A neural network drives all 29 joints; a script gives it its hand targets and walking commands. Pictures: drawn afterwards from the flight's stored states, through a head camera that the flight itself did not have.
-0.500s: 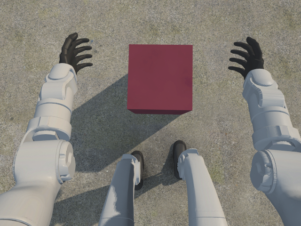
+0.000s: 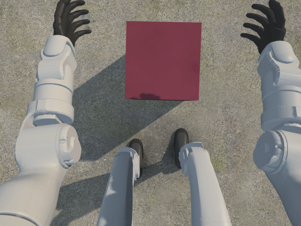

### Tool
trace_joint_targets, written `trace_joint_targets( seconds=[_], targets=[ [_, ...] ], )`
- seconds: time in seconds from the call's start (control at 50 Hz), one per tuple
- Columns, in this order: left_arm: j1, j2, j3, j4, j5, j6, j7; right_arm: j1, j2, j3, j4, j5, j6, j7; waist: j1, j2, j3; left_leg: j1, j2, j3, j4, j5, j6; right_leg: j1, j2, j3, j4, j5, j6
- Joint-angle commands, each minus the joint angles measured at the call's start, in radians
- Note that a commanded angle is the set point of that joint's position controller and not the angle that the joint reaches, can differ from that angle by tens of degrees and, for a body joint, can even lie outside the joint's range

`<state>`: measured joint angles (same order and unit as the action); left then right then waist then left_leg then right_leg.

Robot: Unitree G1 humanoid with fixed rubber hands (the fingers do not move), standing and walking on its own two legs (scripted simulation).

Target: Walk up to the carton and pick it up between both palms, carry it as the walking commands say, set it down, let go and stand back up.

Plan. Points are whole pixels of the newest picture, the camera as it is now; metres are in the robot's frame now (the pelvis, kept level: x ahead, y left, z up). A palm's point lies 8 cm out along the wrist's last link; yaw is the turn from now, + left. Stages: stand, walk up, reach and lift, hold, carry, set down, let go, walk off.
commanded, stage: reach and lift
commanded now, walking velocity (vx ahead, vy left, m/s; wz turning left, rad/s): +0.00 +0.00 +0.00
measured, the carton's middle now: (161, 68) +0.51 -0.03 -0.49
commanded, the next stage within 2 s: none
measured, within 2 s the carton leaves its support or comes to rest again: neither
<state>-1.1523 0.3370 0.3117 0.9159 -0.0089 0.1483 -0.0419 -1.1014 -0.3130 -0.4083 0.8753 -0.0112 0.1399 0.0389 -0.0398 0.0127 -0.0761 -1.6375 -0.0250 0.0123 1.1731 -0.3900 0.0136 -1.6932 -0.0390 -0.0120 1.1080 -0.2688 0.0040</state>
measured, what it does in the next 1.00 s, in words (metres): lowers itself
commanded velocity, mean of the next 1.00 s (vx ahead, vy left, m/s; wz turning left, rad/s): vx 0.00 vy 0.00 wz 0.00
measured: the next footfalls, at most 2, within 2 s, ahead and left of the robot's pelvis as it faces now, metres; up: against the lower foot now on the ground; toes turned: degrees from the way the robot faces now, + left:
none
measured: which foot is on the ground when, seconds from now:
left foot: down 0.00-1.00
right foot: down 0.00-1.00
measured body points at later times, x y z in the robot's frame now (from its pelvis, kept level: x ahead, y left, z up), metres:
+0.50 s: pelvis -0.03 +0.00 -0.15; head +0.32 -0.01 +0.13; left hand +0.55 +0.19 -0.28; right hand +0.52 -0.25 -0.28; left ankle +0.05 +0.11 -0.60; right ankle +0.09 -0.13 -0.60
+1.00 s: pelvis -0.04 +0.00 -0.26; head +0.33 -0.01 -0.02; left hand +0.54 +0.18 -0.42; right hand +0.51 -0.24 -0.43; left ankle +0.04 +0.11 -0.60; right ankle +0.09 -0.13 -0.60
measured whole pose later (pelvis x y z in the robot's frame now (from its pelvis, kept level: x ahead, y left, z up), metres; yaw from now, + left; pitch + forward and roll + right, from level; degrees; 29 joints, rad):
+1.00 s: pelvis -0.04 +0.00 -0.26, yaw +0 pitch +38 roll +0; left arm -1.49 0.44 0.06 1.09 -0.23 0.12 0.08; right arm -1.47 -0.42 -0.20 1.14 0.21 0.08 -0.09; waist -0.04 0.01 0.36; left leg -2.21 -0.02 0.01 2.22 -0.66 0.01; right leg -2.29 -0.05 0.00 2.12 -0.48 -0.01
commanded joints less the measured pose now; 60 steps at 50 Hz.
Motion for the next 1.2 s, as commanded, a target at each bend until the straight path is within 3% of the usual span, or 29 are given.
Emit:
trace_joint_targets(
  seconds=[0.0, 0.12, 0.28, 0.64, 0.88, 1.04, 1.18],
  targets=[
    [-0.270, 0.122, 0.001, -0.081, -0.005, -0.007, 0.003, -0.249, -0.133, -0.004, -0.072, 0.007, -0.012, 0.002, -0.011, 0.024, -0.896, 0.313, -0.038, -0.031, -0.001, 0.287, -0.035, 0.548, 0.063, 0.016, 0.099, 0.299, 0.019],
    [-0.332, 0.158, -0.015, -0.044, -0.023, 0.011, 0.021, -0.323, -0.160, 0.013, -0.030, 0.024, 0.002, -0.021, -0.014, 0.019, -0.963, 0.214, -0.052, -0.007, 0.166, 0.194, -0.038, 0.473, 0.074, 0.001, 0.267, 0.217, 0.030],
    [-0.400, 0.209, -0.063, -0.110, -0.072, 0.029, 0.054, -0.402, -0.203, 0.057, -0.091, 0.066, 0.021, -0.063, -0.015, 0.019, -1.102, 0.156, -0.051, 0.014, 0.344, 0.177, -0.040, 0.450, 0.082, -0.016, 0.456, 0.210, 0.028],
    [-0.482, 0.220, -0.139, -0.013, -0.146, -0.006, 0.092, -0.482, -0.221, 0.123, 0.035, 0.146, -0.025, -0.109, -0.014, 0.015, -0.937, -0.091, -0.023, 0.016, 0.642, 0.091, -0.034, 0.283, 0.055, -0.008, 0.761, 0.160, 0.017],
    [-0.586, 0.237, -0.215, 0.074, -0.201, -0.048, 0.119, -0.597, -0.251, 0.184, 0.165, 0.206, -0.078, -0.129, -0.010, 0.012, -0.824, -0.152, 0.004, -0.001, 0.789, 0.049, -0.034, 0.218, 0.032, 0.002, 0.920, 0.124, 0.014],
    [-0.661, 0.261, -0.272, 0.017, -0.255, -0.049, 0.147, -0.670, -0.304, 0.216, 0.123, 0.252, -0.087, -0.149, -0.021, 0.020, -0.977, -0.046, 0.004, 0.002, 0.843, 0.079, -0.032, 0.284, 0.023, -0.012, 0.983, 0.151, 0.006],
    [-0.623, 0.232, -0.274, 0.074, -0.252, -0.044, 0.142, -0.621, -0.283, 0.207, 0.183, 0.243, -0.089, -0.142, -0.029, 0.017, -0.831, -0.108, -0.002, -0.004, 0.839, 0.069, -0.032, 0.203, 0.025, -0.012, 0.983, 0.128, 0.003]
  ],
)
